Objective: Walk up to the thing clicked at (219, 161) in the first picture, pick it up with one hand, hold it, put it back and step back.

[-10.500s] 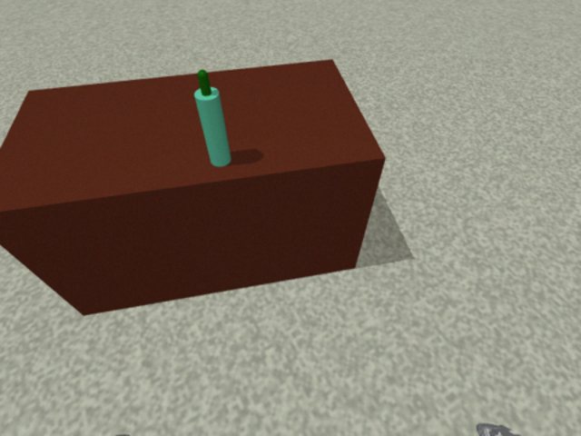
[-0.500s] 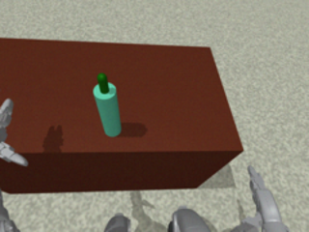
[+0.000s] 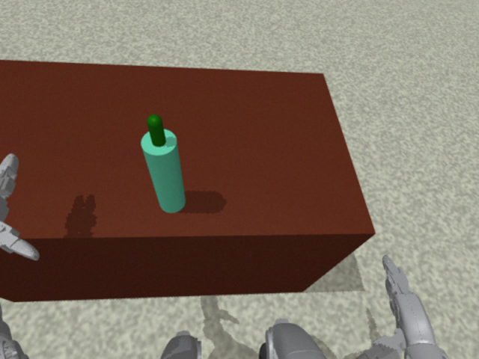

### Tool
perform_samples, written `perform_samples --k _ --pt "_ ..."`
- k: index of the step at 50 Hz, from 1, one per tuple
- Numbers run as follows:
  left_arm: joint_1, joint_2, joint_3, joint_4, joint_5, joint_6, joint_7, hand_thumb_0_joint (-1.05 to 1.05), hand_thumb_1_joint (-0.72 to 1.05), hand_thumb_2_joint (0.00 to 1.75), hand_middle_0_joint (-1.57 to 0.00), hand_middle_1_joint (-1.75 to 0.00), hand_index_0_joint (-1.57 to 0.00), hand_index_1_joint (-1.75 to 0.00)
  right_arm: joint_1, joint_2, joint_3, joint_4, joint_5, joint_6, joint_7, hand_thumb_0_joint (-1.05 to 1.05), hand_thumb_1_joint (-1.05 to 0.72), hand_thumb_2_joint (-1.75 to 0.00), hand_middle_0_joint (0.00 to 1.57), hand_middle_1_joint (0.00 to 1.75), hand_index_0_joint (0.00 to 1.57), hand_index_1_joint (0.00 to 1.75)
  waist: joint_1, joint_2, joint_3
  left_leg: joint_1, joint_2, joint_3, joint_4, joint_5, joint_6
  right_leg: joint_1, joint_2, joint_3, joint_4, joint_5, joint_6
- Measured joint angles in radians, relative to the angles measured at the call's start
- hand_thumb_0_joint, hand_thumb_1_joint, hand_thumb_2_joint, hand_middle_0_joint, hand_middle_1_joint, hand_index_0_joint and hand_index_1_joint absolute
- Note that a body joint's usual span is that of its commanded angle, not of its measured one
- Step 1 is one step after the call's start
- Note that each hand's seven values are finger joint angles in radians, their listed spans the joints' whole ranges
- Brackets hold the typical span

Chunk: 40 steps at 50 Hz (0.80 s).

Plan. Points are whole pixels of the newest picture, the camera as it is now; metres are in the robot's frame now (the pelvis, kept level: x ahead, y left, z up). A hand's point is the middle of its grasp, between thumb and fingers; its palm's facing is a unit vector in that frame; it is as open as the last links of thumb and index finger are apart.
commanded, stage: approach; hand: left
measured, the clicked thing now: (164, 167) +0.43 +0.13 +0.02
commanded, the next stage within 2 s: close in in 0.28 s
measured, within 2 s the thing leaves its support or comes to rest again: neither
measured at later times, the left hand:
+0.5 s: hand (125, 208) +0.39 +0.21 -0.06, palm faces +0.00 -1.00 +0.09, open 17.8 cm
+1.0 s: hand (158, 197) +0.42 +0.15 -0.06, palm faces +0.02 -1.00 +0.04, open 17.6 cm
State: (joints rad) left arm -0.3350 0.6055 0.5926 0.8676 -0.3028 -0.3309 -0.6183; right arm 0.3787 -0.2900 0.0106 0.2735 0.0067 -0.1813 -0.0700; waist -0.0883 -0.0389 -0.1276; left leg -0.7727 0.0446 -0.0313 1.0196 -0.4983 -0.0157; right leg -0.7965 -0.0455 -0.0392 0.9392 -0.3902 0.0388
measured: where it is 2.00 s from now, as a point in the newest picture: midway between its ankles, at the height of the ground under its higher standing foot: outside the picture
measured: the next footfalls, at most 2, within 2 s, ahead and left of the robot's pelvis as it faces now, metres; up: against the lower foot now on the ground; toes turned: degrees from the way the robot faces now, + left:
none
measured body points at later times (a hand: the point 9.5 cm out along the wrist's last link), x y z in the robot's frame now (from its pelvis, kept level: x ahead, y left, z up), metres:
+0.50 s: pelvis -0.03 +0.00 -0.05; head +0.11 +0.06 +0.38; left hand +0.39 +0.27 -0.06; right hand +0.13 -0.27 -0.02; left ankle +0.00 +0.12 -0.68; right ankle +0.04 -0.15 -0.68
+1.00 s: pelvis -0.02 +0.00 -0.06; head +0.11 +0.03 +0.37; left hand +0.41 +0.20 -0.06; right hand +0.14 -0.26 -0.03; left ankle +0.00 +0.12 -0.68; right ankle +0.04 -0.15 -0.68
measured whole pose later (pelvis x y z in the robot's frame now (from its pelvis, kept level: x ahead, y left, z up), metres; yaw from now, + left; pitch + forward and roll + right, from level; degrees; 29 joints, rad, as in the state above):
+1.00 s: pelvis -0.02 +0.00 -0.06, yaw -1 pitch +23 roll -2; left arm -0.51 0.29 0.33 0.88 -0.11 -0.55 -0.13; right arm 0.49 -0.26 -0.07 -0.16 -0.06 -0.05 0.03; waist -0.18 -0.03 -0.14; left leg -1.13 0.04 -0.03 1.31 -0.59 -0.02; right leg -1.16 -0.04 -0.02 1.24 -0.47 0.04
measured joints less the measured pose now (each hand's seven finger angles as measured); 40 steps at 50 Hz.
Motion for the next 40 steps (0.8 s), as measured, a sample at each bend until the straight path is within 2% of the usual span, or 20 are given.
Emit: perform_samples --k 5,11,17,24,28,34,40 --pt "0.007 -0.012 -0.014 0.017 -0.008 -0.013 0.009 -0.01 -0.60 0.02 -0.05 -0.03 -0.05 -0.03 0.007 -0.001 -0.003 -0.018 -0.002 0.003 0.005 -0.01 0.54 -0.05 0.05 0.05 0.06 0.05 0.000 0.001 0.001 -0.012 -0.002 0.000 0.009 -0.002 0.001 -0.011 -0.001 0.001 0.008 -0.002 0.001" --pt "-0.017 -0.072 -0.066 0.038 -0.005 -0.046 0.049 -0.01 -0.61 0.01 -0.06 -0.03 -0.05 -0.03 0.002 -0.003 -0.015 -0.068 -0.013 0.000 0.019 -0.01 0.55 -0.04 0.05 0.05 0.06 0.05 -0.007 -0.008 0.006 -0.058 -0.004 -0.002 0.044 -0.009 0.003 -0.056 -0.004 0.002 0.040 -0.007 0.003" --pt "-0.066 -0.144 -0.115 0.058 0.034 -0.104 0.123 -0.01 -0.61 0.01 -0.05 -0.03 -0.05 -0.02 0.000 -0.007 -0.047 -0.148 -0.034 -0.006 0.046 -0.01 0.56 -0.04 0.06 0.05 0.06 0.05 -0.041 -0.029 0.021 -0.146 -0.001 -0.003 0.112 -0.022 0.002 -0.144 -0.001 0.005 0.103 -0.015 0.002" --pt "-0.140 -0.186 -0.131 0.063 0.101 -0.204 0.231 -0.01 -0.61 0.00 -0.05 -0.02 -0.06 -0.01 0.030 0.000 -0.071 -0.247 -0.064 0.003 0.080 -0.01 0.55 -0.04 0.06 0.05 0.06 0.05 -0.098 -0.041 0.029 -0.292 0.007 -0.010 0.230 -0.052 -0.002 -0.290 0.008 0.006 0.213 -0.036 -0.002" --pt "-0.169 -0.200 -0.149 0.056 0.116 -0.242 0.299 -0.01 -0.61 0.00 -0.05 -0.01 -0.06 -0.01 0.062 0.009 -0.080 -0.299 -0.077 0.023 0.091 -0.01 0.54 -0.05 0.05 0.05 0.06 0.05 -0.103 -0.023 0.014 -0.354 0.007 -0.016 0.283 -0.067 -0.004 -0.352 0.008 0.005 0.265 -0.050 -0.003" --pt "-0.193 -0.234 -0.207 0.064 0.153 -0.215 0.378 -0.01 -0.59 0.00 -0.05 0.00 -0.06 0.00 0.080 0.027 -0.064 -0.340 -0.081 0.056 0.095 -0.01 0.54 -0.05 0.06 0.05 0.06 0.06 -0.100 0.007 -0.012 -0.384 0.004 -0.016 0.312 -0.077 -0.003 -0.384 0.005 0.007 0.298 -0.063 -0.002" --pt "-0.194 -0.279 -0.223 0.053 0.171 -0.211 0.436 -0.01 -0.57 0.00 -0.04 0.00 -0.06 0.00 0.089 0.039 -0.059 -0.375 -0.072 0.085 0.097 -0.01 0.54 -0.05 0.06 0.05 0.06 0.06 -0.102 0.016 -0.010 -0.369 0.002 -0.006 0.303 -0.078 0.000 -0.377 0.003 0.016 0.299 -0.067 0.001"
